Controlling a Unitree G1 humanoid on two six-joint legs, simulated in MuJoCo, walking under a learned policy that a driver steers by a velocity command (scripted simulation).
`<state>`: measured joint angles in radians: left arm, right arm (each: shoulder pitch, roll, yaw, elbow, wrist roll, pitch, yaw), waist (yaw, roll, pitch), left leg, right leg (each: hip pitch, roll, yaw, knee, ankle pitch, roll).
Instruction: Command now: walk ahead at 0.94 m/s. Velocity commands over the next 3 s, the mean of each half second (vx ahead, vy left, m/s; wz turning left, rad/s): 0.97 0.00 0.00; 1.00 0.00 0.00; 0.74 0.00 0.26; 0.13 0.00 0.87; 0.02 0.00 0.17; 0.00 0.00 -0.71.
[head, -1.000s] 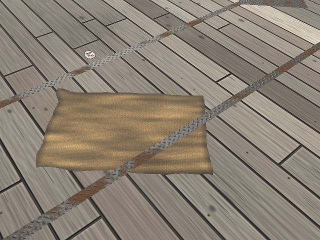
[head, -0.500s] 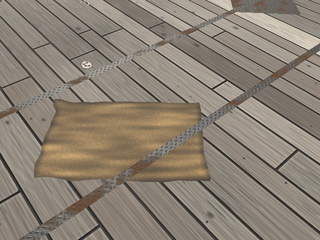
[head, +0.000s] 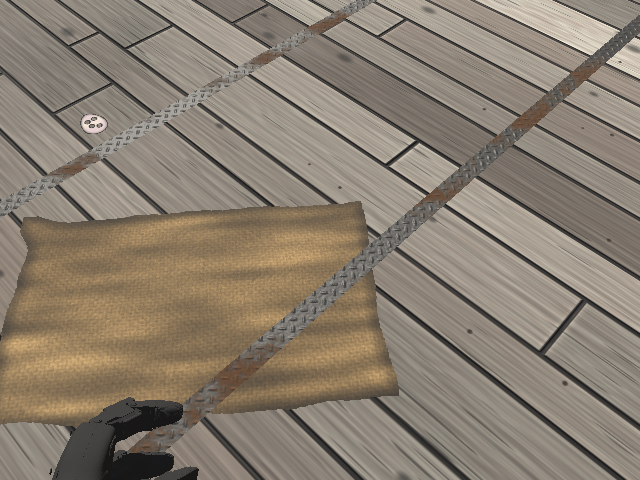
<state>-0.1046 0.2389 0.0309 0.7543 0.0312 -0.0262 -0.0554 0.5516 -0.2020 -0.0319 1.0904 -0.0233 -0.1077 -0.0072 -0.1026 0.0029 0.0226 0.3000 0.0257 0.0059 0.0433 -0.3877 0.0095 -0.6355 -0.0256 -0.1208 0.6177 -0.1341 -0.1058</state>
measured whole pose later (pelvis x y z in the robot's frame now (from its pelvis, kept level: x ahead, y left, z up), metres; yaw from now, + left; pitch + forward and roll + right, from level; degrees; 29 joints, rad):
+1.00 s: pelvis +0.97 -0.07 -0.01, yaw -1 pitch +1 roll +0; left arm 0.02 0.25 0.01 0.77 0.05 -0.08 -0.02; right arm 0.47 -0.24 -0.04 1.04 -0.01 -0.09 0.00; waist -0.05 0.00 0.05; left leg 0.06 -0.04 0.00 0.87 -0.42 0.08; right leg -0.54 0.03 -0.12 0.62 -0.12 -0.13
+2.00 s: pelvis +1.58 -0.10 +0.02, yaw +36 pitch +1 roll +0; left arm 0.09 0.31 0.01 0.66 0.01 0.00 0.06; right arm 0.27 -0.37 -0.12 0.71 -0.01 0.05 -0.01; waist -0.05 0.02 0.05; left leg -0.32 -0.26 -0.36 0.69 -0.41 0.02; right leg -0.32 0.05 0.11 0.49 -0.15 0.00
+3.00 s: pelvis +1.59 -0.18 +0.03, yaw +14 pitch +0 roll +1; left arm 0.20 0.31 0.06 0.65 0.00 0.06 -0.01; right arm 0.21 -0.33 -0.05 0.73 -0.02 0.05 0.00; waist -0.01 0.05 0.08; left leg -0.50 0.04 0.01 1.08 -0.37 -0.05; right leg -0.22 0.08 0.03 0.45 -0.22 -0.09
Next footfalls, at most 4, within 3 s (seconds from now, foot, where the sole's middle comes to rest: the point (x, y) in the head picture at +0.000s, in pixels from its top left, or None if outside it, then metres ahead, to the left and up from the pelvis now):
0.02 right None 0.21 -0.11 -0.75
0.50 left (280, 372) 0.68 0.03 -0.75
0.96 right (336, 209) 1.13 -0.14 -0.75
1.40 left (275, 104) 1.58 -0.01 -0.75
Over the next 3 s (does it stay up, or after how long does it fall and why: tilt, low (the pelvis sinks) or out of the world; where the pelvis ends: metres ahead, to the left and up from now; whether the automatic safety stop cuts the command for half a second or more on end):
stays up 1.59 -0.18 0.03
